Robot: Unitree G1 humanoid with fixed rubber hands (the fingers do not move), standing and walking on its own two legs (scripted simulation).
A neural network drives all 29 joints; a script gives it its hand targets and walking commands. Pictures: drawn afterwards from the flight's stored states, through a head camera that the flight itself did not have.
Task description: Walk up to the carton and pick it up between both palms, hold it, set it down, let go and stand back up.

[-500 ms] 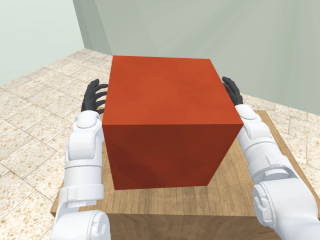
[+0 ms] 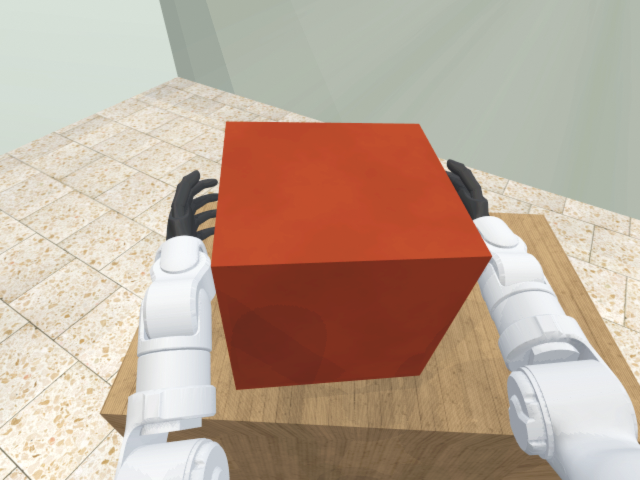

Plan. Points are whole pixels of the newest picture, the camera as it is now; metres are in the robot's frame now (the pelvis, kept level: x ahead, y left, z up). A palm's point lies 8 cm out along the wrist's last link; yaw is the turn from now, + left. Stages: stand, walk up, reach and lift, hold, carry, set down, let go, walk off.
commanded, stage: set down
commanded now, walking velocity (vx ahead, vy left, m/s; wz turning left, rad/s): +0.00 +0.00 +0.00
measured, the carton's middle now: (328, 255) +0.39 +0.02 +0.09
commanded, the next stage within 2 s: none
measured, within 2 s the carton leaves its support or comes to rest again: rests again in 1.24 s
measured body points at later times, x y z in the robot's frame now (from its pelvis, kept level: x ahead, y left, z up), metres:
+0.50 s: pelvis +0.00 -0.01 +0.00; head +0.02 -0.02 +0.45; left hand +0.37 +0.19 +0.13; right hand +0.45 -0.16 +0.11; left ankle -0.02 +0.14 -0.75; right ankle +0.01 -0.12 -0.75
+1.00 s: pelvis +0.01 -0.02 +0.00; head +0.08 -0.03 +0.44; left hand +0.38 +0.18 +0.10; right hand +0.48 -0.16 +0.07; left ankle -0.02 +0.14 -0.75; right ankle +0.01 -0.12 -0.75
